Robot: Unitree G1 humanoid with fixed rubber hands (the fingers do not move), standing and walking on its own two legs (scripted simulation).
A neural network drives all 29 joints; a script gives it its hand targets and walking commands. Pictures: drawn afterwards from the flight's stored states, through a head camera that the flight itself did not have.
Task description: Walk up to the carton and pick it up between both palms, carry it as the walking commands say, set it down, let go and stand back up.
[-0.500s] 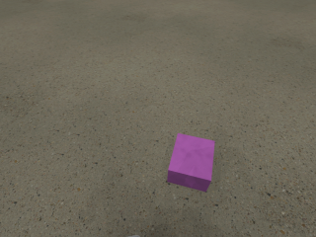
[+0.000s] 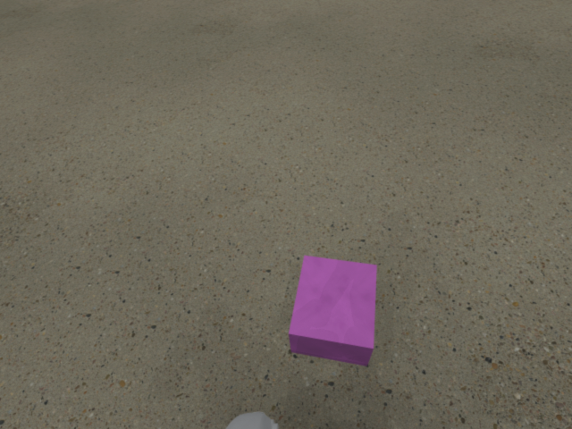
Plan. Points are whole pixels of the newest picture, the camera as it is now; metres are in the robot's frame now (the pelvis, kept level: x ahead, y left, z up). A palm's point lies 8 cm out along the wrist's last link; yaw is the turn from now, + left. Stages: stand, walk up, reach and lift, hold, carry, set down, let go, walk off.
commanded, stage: walk up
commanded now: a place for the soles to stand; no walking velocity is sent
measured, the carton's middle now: (334, 308) +0.61 -0.07 -0.66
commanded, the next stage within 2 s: none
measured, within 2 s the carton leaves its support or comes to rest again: neither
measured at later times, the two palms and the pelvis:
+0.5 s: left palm (140, 398) +0.18 +0.27 -0.10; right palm out of the picture +0.15 -0.36 -0.11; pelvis +0.10 -0.03 -0.01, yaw -3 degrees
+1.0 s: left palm (138, 384) +0.20 +0.28 -0.09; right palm out of the picture +0.14 -0.34 -0.11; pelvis +0.10 -0.02 +0.00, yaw -6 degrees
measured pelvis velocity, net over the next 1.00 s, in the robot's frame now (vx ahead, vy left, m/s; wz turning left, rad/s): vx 0.10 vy -0.02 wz -0.11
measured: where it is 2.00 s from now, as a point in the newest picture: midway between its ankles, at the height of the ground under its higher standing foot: outside the picture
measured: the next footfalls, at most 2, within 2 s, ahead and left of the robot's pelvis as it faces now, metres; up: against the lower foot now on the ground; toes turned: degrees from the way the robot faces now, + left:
left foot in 0.12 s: +0.18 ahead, +0.08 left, +0.00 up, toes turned -6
right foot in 0.44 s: +0.19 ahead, -0.15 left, +0.00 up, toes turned -4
